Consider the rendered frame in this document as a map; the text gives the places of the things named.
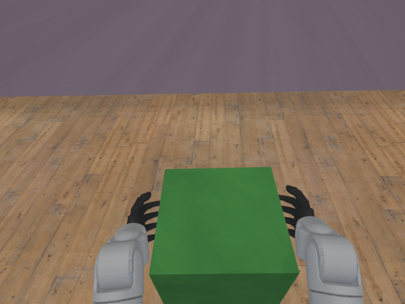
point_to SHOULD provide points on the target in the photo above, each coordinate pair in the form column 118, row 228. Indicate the robot left forearm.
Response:
column 119, row 267

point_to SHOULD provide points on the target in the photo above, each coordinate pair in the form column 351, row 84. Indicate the carton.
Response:
column 221, row 238

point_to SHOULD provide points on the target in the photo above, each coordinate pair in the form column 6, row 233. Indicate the left robot hand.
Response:
column 137, row 213

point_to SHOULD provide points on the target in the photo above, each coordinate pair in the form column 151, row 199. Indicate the robot right forearm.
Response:
column 332, row 266

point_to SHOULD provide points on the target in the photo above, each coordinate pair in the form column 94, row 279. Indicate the right robot hand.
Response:
column 301, row 204

